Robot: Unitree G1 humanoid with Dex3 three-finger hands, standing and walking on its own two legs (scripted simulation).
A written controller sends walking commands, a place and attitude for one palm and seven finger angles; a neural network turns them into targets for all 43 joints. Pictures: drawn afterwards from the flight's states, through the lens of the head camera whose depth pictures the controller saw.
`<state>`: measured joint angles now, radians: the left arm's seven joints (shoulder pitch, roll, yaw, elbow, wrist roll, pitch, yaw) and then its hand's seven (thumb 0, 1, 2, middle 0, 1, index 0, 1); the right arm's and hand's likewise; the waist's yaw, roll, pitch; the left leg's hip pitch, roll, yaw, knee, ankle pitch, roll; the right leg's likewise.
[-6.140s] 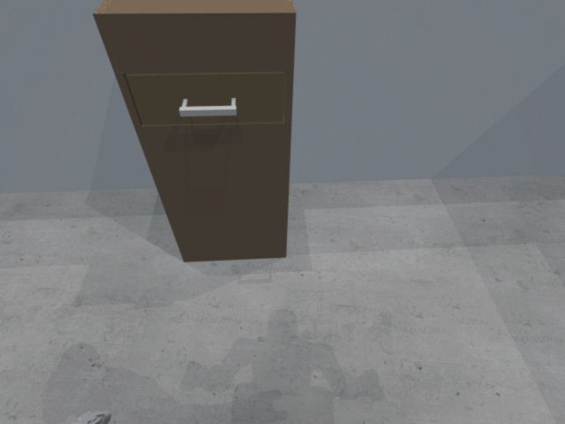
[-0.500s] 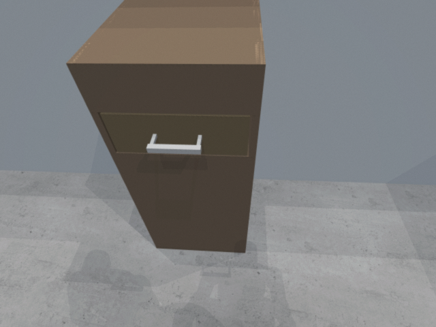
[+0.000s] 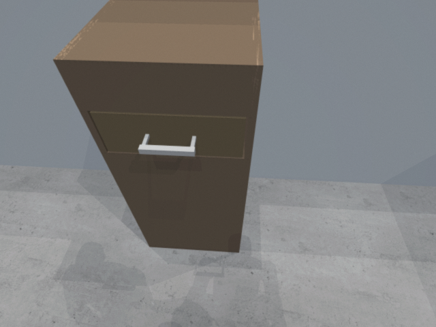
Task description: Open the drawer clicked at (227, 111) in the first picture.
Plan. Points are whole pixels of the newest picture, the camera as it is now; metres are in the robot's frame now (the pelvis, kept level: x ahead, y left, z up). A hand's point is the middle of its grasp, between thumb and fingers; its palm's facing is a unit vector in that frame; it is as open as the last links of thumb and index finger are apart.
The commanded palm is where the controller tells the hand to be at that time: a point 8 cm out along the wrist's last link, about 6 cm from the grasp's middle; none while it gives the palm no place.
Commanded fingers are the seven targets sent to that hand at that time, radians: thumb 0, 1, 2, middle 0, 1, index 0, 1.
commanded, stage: look again from close up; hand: left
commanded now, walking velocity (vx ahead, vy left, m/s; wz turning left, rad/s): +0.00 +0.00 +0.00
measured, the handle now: (168, 144) +0.53 +0.16 -0.01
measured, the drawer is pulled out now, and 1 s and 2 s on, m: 0.00 0.00 0.00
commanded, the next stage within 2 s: raise the hand with hooked fingers in 0.10 s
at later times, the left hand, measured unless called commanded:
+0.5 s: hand (127, 281) +0.20 +0.18 -0.03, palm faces -0.02 -0.35 -0.94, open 7.9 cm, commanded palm +0.14 +0.21 -0.02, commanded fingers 0.00 0.53 0.74 -0.23 -0.54 -0.23 -0.54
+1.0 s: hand (107, 269) +0.21 +0.21 +0.00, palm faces +0.01 -0.12 -0.99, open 10.8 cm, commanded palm +0.18 +0.22 +0.05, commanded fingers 0.00 -0.06 0.49 -0.27 -0.92 -0.27 -0.92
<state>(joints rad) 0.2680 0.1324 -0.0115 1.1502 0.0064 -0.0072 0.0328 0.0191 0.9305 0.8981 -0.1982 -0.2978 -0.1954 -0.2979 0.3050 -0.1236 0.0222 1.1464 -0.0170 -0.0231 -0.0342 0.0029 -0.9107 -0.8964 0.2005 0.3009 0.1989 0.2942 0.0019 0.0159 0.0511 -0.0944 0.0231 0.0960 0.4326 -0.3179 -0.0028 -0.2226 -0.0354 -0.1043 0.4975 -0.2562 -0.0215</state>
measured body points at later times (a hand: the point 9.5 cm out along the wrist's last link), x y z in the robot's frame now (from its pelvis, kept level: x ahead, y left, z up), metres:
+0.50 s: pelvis -0.02 -0.01 -0.02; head +0.00 -0.04 +0.43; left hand +0.20 +0.20 +0.02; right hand +0.17 -0.27 -0.10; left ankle -0.05 +0.11 -0.74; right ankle +0.01 -0.10 -0.74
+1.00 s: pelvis -0.04 -0.01 -0.02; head -0.01 -0.04 +0.43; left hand +0.21 +0.22 +0.05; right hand +0.15 -0.20 -0.14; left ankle -0.05 +0.11 -0.74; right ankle +0.01 -0.10 -0.74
